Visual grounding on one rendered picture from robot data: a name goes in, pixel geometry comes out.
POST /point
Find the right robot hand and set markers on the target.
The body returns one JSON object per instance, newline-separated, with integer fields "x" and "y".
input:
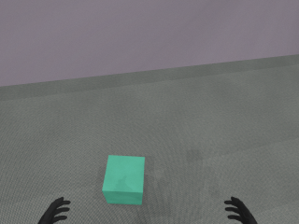
{"x": 245, "y": 215}

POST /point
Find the carton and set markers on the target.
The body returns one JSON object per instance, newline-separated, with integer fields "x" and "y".
{"x": 124, "y": 179}

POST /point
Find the left robot hand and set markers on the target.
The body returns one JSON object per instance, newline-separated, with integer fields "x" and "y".
{"x": 49, "y": 216}

